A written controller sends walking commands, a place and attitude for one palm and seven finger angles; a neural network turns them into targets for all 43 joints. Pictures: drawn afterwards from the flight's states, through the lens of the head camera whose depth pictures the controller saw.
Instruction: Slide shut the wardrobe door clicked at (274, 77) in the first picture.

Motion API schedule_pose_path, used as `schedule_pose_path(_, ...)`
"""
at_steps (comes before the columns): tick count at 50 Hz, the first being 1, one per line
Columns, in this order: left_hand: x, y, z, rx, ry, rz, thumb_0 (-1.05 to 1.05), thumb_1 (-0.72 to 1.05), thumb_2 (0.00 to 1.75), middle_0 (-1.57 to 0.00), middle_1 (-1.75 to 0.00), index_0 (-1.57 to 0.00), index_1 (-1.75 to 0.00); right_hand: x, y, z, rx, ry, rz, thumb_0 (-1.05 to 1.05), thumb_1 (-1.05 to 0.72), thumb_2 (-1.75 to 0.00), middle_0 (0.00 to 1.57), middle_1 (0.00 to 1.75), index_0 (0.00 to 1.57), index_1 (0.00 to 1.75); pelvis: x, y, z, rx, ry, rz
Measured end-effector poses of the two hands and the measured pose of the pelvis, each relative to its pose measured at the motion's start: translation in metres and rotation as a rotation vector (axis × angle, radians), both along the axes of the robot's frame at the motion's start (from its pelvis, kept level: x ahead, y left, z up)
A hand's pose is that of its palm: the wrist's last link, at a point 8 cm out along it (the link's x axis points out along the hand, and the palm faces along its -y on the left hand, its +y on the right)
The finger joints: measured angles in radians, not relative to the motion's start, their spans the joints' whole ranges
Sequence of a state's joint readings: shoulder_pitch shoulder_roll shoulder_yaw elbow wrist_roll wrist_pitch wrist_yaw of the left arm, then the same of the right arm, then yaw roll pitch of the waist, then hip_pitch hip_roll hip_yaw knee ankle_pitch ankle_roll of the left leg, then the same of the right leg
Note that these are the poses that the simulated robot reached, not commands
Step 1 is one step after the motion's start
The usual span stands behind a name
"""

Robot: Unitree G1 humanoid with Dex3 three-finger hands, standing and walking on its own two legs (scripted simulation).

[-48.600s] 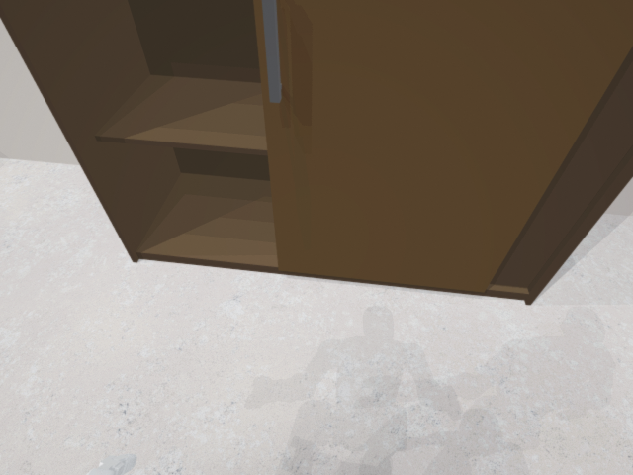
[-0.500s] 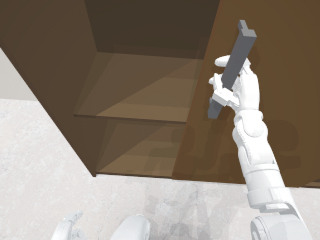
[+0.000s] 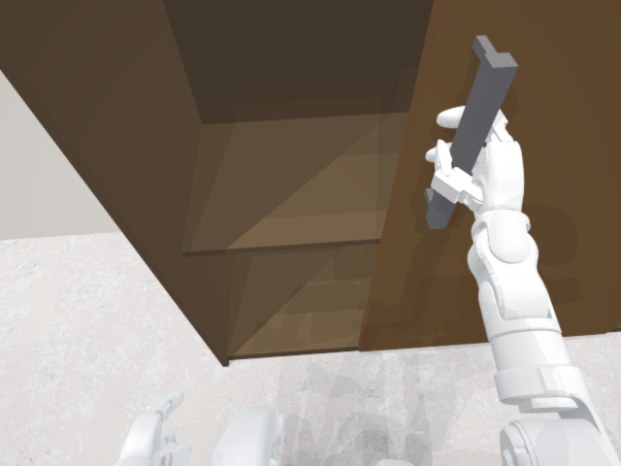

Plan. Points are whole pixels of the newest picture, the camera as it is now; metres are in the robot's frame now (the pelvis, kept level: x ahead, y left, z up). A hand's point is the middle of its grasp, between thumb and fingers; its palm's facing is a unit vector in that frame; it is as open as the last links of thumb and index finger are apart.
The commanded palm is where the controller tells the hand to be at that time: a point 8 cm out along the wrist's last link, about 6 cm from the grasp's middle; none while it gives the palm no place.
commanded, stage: step sideways, sliding the door along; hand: right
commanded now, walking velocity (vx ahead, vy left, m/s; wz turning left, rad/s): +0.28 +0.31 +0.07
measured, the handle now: (455, 147) +0.45 -0.18 +0.15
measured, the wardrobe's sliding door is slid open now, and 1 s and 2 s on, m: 0.42 0.06 0.00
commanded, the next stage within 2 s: stop walking and hold the door there in 1.60 s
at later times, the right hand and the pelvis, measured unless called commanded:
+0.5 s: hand (325, 182) +0.40 -0.02 +0.15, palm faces +0.22 +0.97 -0.05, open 5.9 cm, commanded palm +0.36 +0.00 +0.16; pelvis +0.03 +0.16 -0.01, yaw -4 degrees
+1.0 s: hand (134, 199) +0.38 +0.20 +0.14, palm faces +0.05 +1.00 -0.06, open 6.1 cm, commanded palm +0.35 +0.17 +0.16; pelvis +0.04 +0.31 -0.01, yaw +0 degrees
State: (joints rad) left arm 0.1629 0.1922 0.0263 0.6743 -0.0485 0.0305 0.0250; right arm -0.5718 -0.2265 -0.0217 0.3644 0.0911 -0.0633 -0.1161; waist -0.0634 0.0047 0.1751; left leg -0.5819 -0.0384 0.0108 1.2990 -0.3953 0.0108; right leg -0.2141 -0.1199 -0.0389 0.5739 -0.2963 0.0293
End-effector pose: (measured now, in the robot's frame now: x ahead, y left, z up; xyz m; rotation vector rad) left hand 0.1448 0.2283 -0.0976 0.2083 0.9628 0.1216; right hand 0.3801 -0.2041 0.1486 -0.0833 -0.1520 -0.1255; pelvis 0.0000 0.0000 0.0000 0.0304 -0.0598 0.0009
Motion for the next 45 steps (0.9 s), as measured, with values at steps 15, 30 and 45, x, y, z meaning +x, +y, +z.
schedule_pose_path(15, 0.073, 0.086, -0.038, -0.137, -0.057, -0.118, 0.01, 0.91, 0.89, -0.2, -0.3, -0.2, -0.3, -0.008, 0.074, 0.0, -0.074, -0.022, -0.204, -0.05, -0.68, -0.81, 0.45, 1.4, 0.3, 1.4, 0.021, 0.121, -0.021, 0.039, -0.062, -0.057)
schedule_pose_path(30, 0.096, 0.152, 0.014, -0.074, -0.084, -0.182, 0.01, 0.91, 0.89, -0.2, -0.3, -0.2, -0.3, -0.016, 0.177, -0.003, 0.03, -0.059, -0.044, 0.01, -0.75, -0.78, 0.45, 1.4, 0.27, 1.39, 0.035, 0.188, 0.003, 0.026, 0.007, -0.046)
schedule_pose_path(45, 0.097, 0.259, -0.021, -0.149, -0.103, -0.105, 0.01, 0.91, 0.89, -0.2, -0.3, -0.2, -0.3, -0.024, 0.313, -0.004, -0.011, -0.079, -0.028, -0.02, -0.75, -0.81, 0.45, 1.4, 0.2, 1.38, 0.038, 0.293, -0.012, -0.004, -0.021, -0.033)
